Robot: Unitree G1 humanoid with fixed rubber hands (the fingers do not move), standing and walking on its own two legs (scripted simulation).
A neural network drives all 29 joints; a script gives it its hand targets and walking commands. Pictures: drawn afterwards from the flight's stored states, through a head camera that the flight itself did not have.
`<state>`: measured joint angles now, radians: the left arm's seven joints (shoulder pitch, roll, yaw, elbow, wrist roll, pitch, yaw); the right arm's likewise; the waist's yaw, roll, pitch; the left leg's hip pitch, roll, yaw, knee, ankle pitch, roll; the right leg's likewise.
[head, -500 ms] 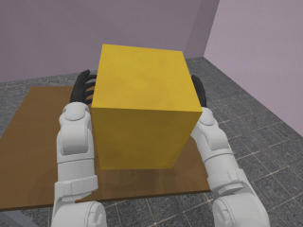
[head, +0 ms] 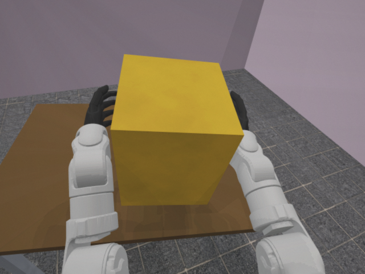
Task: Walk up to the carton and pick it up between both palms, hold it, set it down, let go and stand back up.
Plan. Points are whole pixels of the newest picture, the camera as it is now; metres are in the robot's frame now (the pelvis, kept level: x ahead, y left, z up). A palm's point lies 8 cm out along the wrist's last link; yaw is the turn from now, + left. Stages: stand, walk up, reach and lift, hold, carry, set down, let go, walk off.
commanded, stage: hold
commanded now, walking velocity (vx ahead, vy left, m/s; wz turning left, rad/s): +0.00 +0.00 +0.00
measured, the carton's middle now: (169, 135) +0.37 +0.01 +0.14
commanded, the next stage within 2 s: none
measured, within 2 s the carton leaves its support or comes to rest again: neither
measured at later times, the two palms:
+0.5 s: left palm (98, 123) +0.36 +0.15 +0.19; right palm (240, 128) +0.36 -0.15 +0.17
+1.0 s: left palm (99, 123) +0.36 +0.15 +0.19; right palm (240, 128) +0.36 -0.15 +0.17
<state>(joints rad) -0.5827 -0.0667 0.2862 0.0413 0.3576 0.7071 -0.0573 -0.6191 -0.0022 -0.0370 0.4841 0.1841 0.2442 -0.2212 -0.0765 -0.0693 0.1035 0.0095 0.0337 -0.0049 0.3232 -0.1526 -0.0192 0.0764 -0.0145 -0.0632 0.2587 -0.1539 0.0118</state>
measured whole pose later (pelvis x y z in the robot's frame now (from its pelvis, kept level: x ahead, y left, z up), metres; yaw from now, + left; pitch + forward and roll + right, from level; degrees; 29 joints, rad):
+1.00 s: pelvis +0.00 +0.00 +0.00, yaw +0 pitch -10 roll -1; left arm -0.60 -0.07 0.29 0.07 0.36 0.69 -0.05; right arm -0.63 -0.01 -0.04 0.51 0.17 0.23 -0.21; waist -0.08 -0.07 0.10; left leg 0.00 0.03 0.00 0.32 -0.15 -0.02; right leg 0.07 -0.01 -0.06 0.26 -0.15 0.01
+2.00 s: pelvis +0.00 +0.00 +0.00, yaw +0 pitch -10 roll -1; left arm -0.60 -0.07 0.29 0.07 0.36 0.69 -0.05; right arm -0.63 -0.01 -0.05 0.51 0.17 0.23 -0.21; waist -0.08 -0.07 0.09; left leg 0.00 0.03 0.00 0.32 -0.15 -0.02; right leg 0.07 -0.01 -0.06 0.26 -0.15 0.01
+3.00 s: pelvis +0.00 +0.00 +0.00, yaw +0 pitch -10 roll -1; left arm -0.60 -0.07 0.29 0.08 0.36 0.69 -0.05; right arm -0.64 -0.01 -0.05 0.52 0.17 0.23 -0.21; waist -0.08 -0.07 0.10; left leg 0.00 0.03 0.00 0.32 -0.15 -0.02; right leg 0.07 -0.01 -0.06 0.26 -0.15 0.01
